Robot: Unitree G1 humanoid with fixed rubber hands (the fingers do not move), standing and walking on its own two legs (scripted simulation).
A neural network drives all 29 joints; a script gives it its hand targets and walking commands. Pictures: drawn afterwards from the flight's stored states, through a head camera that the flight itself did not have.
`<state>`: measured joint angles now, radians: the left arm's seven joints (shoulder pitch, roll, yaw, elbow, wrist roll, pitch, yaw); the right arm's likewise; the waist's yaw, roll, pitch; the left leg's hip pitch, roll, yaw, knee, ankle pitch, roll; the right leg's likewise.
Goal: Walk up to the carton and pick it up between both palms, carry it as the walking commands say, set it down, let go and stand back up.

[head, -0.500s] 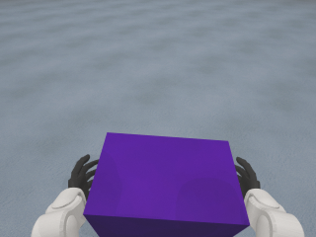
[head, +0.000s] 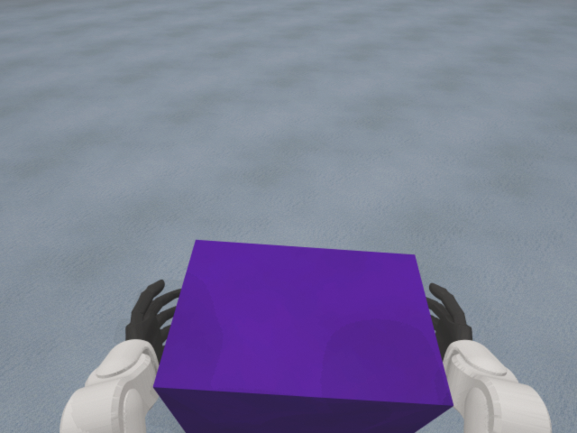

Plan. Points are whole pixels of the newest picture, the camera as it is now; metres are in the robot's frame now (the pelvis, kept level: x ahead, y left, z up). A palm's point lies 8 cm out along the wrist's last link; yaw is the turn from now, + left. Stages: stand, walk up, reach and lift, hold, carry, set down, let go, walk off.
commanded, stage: carry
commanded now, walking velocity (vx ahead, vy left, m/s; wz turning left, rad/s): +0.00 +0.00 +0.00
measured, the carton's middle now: (295, 358) +0.25 +0.00 +0.02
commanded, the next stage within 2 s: none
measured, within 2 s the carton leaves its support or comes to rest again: neither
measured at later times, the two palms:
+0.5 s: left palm (158, 342) +0.24 +0.16 +0.09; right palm (459, 344) +0.23 -0.20 +0.08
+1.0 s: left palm (165, 337) +0.25 +0.16 +0.09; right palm (460, 339) +0.24 -0.20 +0.08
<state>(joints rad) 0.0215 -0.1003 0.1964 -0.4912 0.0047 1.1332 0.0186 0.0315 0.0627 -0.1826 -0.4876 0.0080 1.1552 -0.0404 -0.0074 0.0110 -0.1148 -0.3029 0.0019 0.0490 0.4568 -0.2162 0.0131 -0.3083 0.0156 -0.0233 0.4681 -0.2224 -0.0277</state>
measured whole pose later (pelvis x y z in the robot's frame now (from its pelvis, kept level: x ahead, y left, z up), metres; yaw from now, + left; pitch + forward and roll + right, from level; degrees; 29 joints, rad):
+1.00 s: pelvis +0.01 -0.02 +0.00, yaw +0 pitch +4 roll +0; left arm 0.01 -0.09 0.20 -0.45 0.01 1.10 0.02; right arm 0.02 0.06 -0.18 -0.44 0.00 1.13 -0.04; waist -0.01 0.01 -0.12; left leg -0.30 0.03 0.04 0.46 -0.23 -0.01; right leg -0.31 0.04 -0.03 0.48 -0.24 -0.05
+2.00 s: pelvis +0.01 -0.02 +0.00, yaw +0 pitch +4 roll +1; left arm 0.01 -0.09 0.20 -0.40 0.01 1.06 0.01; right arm 0.01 0.05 -0.17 -0.39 -0.01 1.08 -0.03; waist -0.01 0.01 -0.13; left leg -0.30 0.03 0.04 0.47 -0.24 -0.03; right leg -0.31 0.05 -0.04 0.48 -0.25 -0.06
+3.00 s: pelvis -0.01 -0.08 -0.02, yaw +28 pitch +5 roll +1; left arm 0.08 -0.09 0.20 -0.60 -0.01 1.14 0.03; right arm 0.06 0.11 -0.18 -0.53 0.01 1.14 -0.03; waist 0.00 -0.05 -0.07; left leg -0.37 0.03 0.14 0.66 -0.39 0.01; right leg -0.47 -0.12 -0.31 0.89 -0.50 -0.01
